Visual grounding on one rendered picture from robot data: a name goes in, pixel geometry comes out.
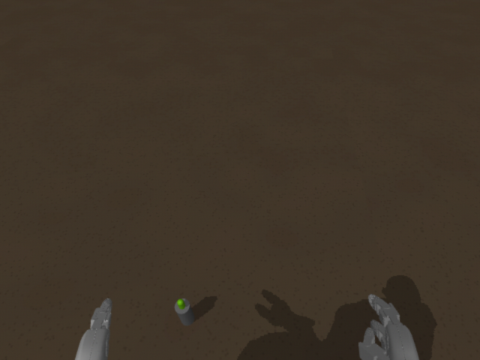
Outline left robot hand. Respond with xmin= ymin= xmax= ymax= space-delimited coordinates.
xmin=75 ymin=298 xmax=112 ymax=360

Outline bottle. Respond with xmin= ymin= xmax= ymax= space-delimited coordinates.
xmin=175 ymin=298 xmax=195 ymax=326

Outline right robot hand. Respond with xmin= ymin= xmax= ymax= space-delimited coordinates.
xmin=358 ymin=294 xmax=419 ymax=360

